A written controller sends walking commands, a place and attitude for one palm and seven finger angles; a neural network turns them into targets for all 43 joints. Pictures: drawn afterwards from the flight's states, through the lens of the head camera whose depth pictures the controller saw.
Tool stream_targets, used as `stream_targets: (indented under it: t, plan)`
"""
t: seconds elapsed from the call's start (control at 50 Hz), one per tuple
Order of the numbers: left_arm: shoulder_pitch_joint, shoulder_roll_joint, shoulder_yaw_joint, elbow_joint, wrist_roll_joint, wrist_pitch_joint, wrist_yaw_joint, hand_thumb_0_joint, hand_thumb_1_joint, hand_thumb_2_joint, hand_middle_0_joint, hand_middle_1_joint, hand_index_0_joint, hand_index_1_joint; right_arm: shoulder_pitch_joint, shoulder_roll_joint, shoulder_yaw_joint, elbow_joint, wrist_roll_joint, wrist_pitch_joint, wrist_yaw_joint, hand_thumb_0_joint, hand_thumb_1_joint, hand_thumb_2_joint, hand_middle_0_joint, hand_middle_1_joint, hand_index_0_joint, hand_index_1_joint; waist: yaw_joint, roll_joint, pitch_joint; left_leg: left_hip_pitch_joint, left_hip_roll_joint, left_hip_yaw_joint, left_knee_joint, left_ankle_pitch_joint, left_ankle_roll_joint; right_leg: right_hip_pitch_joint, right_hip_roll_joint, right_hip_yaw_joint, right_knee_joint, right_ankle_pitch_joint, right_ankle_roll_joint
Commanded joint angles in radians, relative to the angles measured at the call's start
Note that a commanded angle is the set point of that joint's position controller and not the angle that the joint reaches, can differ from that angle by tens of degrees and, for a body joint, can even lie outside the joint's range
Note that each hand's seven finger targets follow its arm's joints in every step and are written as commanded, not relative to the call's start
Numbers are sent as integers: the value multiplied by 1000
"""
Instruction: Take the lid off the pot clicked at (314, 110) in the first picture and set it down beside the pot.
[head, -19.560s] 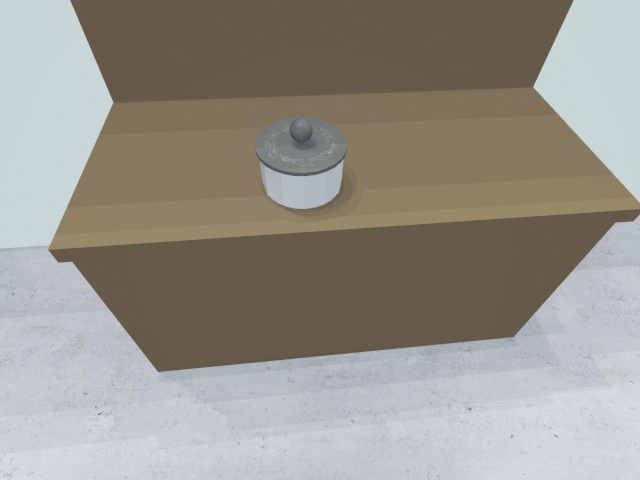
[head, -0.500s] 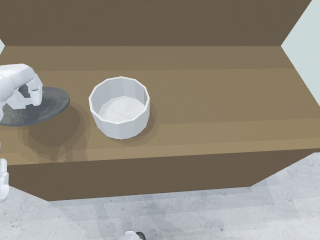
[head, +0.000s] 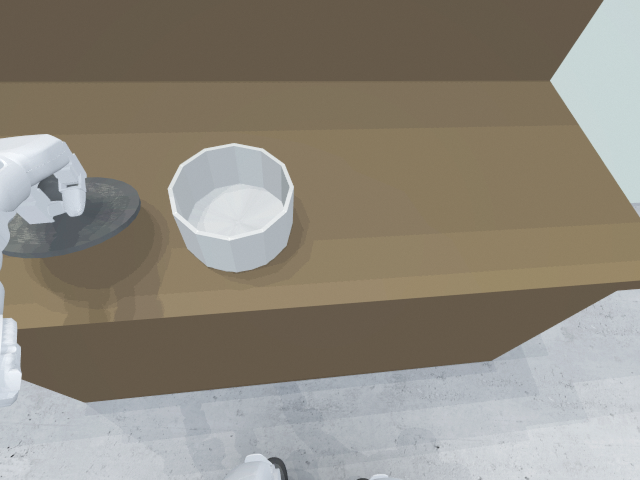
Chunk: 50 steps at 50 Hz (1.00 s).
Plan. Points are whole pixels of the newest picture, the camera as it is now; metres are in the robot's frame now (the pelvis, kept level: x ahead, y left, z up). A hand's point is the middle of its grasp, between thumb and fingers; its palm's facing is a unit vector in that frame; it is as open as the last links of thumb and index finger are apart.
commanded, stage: lower the lid onto the table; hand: left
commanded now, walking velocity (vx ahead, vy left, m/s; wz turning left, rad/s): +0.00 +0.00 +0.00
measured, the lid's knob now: (58, 191) +0.48 +0.34 +0.03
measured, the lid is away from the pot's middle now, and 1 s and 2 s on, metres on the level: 0.23 0.24 0.26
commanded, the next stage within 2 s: open the fingers wide in 0.68 s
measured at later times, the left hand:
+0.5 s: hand (50, 214) +0.45 +0.34 +0.02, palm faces -0.46 -0.10 -0.88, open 3.2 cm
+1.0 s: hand (43, 229) +0.43 +0.35 +0.01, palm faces -0.42 -0.09 -0.90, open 3.3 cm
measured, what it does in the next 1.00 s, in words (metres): stands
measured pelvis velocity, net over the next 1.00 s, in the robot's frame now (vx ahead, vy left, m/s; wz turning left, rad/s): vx -0.02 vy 0.02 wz -0.01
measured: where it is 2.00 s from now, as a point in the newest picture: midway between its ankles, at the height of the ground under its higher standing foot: outside the picture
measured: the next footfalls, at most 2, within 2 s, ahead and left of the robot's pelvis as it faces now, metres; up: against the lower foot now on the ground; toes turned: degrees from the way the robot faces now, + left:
none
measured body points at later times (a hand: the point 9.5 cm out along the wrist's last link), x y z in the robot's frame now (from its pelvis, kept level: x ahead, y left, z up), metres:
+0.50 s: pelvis +0.00 +0.01 -0.01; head +0.11 +0.04 +0.42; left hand +0.47 +0.34 +0.07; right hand -0.01 -0.29 -0.11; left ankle +0.05 +0.06 -0.72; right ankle -0.01 -0.17 -0.72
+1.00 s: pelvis -0.02 +0.02 -0.02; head +0.09 +0.06 +0.42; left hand +0.45 +0.35 +0.06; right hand -0.01 -0.26 -0.13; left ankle +0.05 +0.06 -0.72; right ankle -0.01 -0.17 -0.72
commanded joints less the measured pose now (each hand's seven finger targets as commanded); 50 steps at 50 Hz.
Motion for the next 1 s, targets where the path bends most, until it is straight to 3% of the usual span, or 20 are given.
stream_targets:
  t: [0.0,0.04,0.06,0.1,0.16,0.2,0.24,0.32,0.4,0.52,0.54,0.58,0.66,0.74,0.76,0.8,0.84,0.9,0.92,0.98]
  plan:
    - [-489,394,108,-201,-3,9,85,0,727,946,-749,-1013,-1198,-1157,114,-213,-64,-57,-6,-17,-19,0,-900,-900,200,300,200,300,-2,180,-433,560,23,-115,-56,221,-23,-166,67,-58,-53,82,-68]
    - [-494,361,80,-189,4,13,90,0,727,946,-749,-1013,-1198,-1157,117,-212,-64,-49,-8,-19,-14,0,-900,-900,200,300,200,300,-8,197,-423,571,29,-119,-45,227,-26,-201,67,-60,-45,75,-68]
    - [-493,397,111,-201,11,14,97,0,727,946,-749,-1013,-1198,-1157,124,-214,-65,-53,-12,-16,-13,0,-900,-900,200,300,200,300,1,189,-451,574,28,-125,-42,242,-27,-190,69,-62,-39,81,-69]
    - [-482,359,84,-171,9,25,101,0,727,946,-749,-1013,-1198,-1157,125,-210,-66,-56,-10,-14,-9,0,-900,-900,200,300,200,300,-7,183,-442,564,25,-119,-32,237,-26,-204,71,-59,-35,81,-68]
    - [-480,401,110,-160,4,25,93,0,727,946,-749,-1013,-1198,-1157,137,-216,-64,-59,-11,-10,-10,0,-900,-900,200,300,200,300,-7,146,-470,533,20,-109,-11,251,-20,-177,71,-56,-21,105,-63]
    - [-494,355,66,-145,5,27,86,0,727,946,-749,-1013,-1198,-1157,138,-216,-65,-57,-8,-9,-12,0,-900,-900,200,300,200,300,-23,142,-449,522,22,-114,-12,210,-21,-213,73,-59,-18,75,-62]
    - [-516,329,43,-165,6,16,76,0,727,946,-749,-1013,-1198,-1157,146,-217,-68,-46,-10,-10,-14,0,-900,-900,200,300,200,300,-29,180,-453,568,33,-125,-4,228,-23,-260,72,-61,-11,62,-64]
    - [-513,393,102,-224,5,-16,80,0,727,946,-749,-1013,-1198,-1157,148,-215,-64,-51,-15,-12,-21,0,-900,-900,200,300,200,300,-15,230,-499,591,36,-131,11,290,-27,-256,73,-60,-1,87,-70]
    - [-488,369,91,-176,-1,-12,96,0,727,946,-749,-1013,-1198,-1157,155,-216,-65,-44,-15,-3,-20,0,-900,-900,200,300,200,300,-29,183,-471,548,36,-130,23,270,-26,-277,77,-63,13,82,-65]
    - [-479,392,117,-176,27,-6,133,0,727,946,-749,-1013,-1198,-1157,157,-216,-65,-50,-23,6,-9,0,-900,-900,200,300,200,300,-13,228,-501,558,39,-141,44,341,-38,-301,79,-66,35,91,-72]
    - [-460,352,82,-126,28,3,135,0,727,946,-749,-1013,-1198,-1157,164,-215,-63,-49,-22,10,-7,0,-900,-900,200,300,200,300,-27,199,-481,542,37,-143,52,322,-38,-321,83,-70,42,77,-69]
    - [-489,354,80,-135,24,14,138,0,727,946,-749,-1013,-1198,-1157,163,-218,-64,-48,-21,14,-3,0,-900,-900,200,300,200,300,-31,194,-479,520,39,-141,49,265,-34,-326,80,-68,44,60,-67]
    - [-515,361,91,-180,33,18,142,0,727,946,-749,-1013,-1198,-1157,174,-217,-70,-49,-29,19,0,0,-900,-900,200,300,200,300,-24,234,-545,570,42,-158,61,318,-43,-339,81,-71,56,66,-70]
    - [-484,286,51,-116,26,29,138,0,727,946,-749,-1013,-1198,-1157,177,-213,-73,-43,-27,26,7,0,-900,-900,200,300,200,300,-38,187,-494,554,47,-172,69,293,-43,-393,85,-75,62,38,-67]
    - [-274,364,154,-71,21,23,140,0,727,946,-749,-1013,-1198,-1157,161,-203,-73,-78,-20,29,17,0,-900,-900,200,300,200,300,31,162,-500,524,30,-171,63,304,-49,-333,85,-80,70,33,-75]
    - [-335,347,117,-110,19,27,142,0,693,926,-727,-1008,-1154,-1146,138,-212,-70,-82,-21,43,22,0,-900,-900,200,300,200,300,7,139,-490,478,28,-156,54,230,-46,-320,83,-72,68,31,-72]
    - [-440,289,55,-170,29,31,146,0,657,908,-706,-1003,-1110,-1133,142,-213,-77,-69,-22,45,25,0,-900,-900,200,300,200,300,-15,190,-473,511,38,-169,45,201,-45,-369,80,-68,62,10,-71]
    - [-497,346,97,-268,38,20,167,0,605,880,-674,-995,-1044,-1115,149,-214,-81,-69,-23,38,15,0,-900,-900,200,300,200,300,-13,235,-526,595,51,-205,26,183,-53,-380,80,-68,60,1,-74]
    - [-494,331,90,-264,31,14,167,0,587,870,-663,-993,-1022,-1109,148,-212,-78,-68,-24,31,9,0,-900,-900,200,300,200,300,-17,232,-527,604,53,-208,27,217,-54,-385,81,-65,59,14,-73]
    - [-388,291,67,-91,5,42,167,0,535,842,-631,-985,-957,-1090,141,-212,-66,-68,-11,24,12,0,-900,-900,200,300,200,300,-23,123,-399,464,39,-187,14,69,-36,-372,78,-69,53,-37,-68]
